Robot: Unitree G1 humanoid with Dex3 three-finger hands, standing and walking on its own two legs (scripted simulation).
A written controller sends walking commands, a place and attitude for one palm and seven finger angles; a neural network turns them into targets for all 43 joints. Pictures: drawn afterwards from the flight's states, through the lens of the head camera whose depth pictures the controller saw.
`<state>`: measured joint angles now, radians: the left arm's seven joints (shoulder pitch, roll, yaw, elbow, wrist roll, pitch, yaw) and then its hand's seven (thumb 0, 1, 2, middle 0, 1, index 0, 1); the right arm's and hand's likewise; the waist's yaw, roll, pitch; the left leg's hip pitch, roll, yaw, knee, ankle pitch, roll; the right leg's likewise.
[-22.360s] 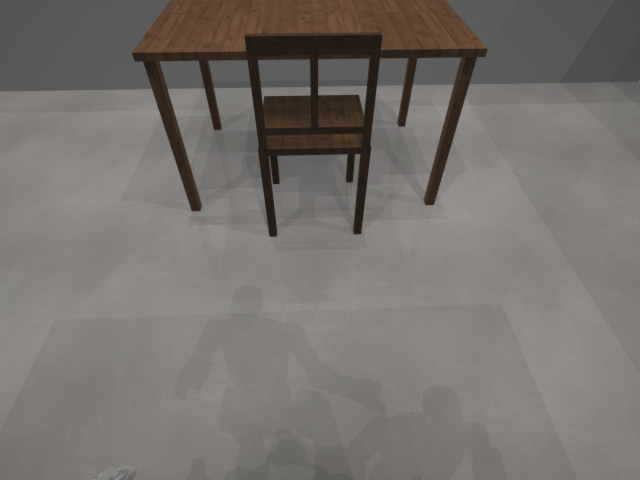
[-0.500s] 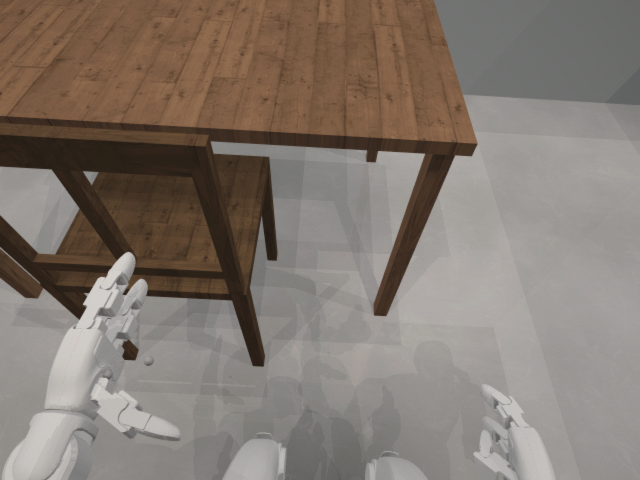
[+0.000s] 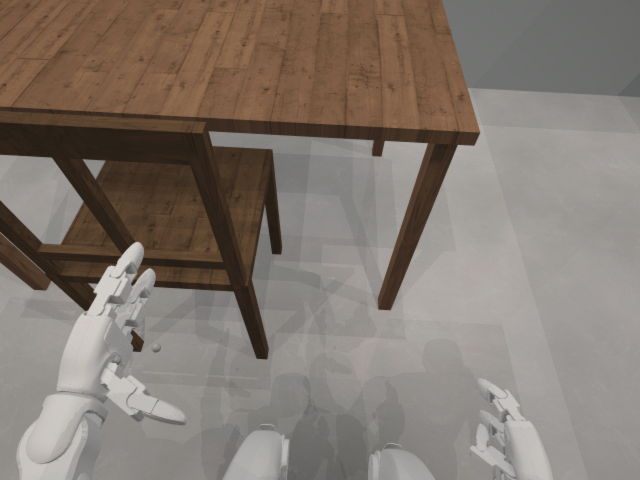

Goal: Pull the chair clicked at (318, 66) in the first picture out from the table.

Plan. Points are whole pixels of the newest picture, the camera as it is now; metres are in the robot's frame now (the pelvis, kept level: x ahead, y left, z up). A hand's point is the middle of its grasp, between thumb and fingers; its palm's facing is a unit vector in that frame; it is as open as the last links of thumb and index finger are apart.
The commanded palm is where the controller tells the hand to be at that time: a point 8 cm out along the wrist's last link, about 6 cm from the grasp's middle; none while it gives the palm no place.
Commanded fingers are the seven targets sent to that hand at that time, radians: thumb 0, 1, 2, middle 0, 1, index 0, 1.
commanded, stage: aim the fingers beside a spindle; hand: left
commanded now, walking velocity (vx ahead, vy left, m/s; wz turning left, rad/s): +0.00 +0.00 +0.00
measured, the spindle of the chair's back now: (103, 210) +0.49 +0.38 -0.02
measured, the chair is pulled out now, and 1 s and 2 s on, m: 0.00 0.00 0.00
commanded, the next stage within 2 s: none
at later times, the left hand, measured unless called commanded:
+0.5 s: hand (183, 322) +0.29 +0.19 +0.03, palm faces -0.03 -1.00 -0.05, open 16.9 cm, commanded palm +0.28 +0.24 +0.04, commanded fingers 0.00 -0.50 0.30 -0.06 -0.08 -0.06 -0.08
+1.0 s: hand (202, 308) +0.32 +0.18 +0.00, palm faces -0.05 -1.00 -0.02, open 16.9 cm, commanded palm +0.31 +0.23 +0.02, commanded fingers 0.00 -0.50 0.30 -0.06 -0.08 -0.06 -0.08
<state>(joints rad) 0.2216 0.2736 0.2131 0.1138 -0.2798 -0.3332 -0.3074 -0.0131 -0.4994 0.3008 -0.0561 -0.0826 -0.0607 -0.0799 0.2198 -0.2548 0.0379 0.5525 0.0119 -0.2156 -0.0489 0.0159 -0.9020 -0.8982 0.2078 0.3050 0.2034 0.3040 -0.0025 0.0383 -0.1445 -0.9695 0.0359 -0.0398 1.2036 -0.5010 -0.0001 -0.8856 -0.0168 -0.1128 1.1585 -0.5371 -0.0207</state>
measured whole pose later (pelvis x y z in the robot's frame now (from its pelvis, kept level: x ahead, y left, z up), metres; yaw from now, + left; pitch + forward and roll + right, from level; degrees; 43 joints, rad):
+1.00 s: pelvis +0.00 +0.01 -0.02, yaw -1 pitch +21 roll -3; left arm -0.03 0.24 0.18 0.30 -0.22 -0.35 -0.23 -0.01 -0.50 0.30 -0.06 -0.08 -0.06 -0.08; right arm 0.21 -0.25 0.02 0.57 0.00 -0.15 -0.02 0.01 -0.90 -0.90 0.21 0.30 0.20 0.30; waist -0.03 0.03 -0.17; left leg -1.13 0.04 -0.02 1.30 -0.54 0.01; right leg -1.06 -0.02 -0.08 1.26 -0.57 -0.01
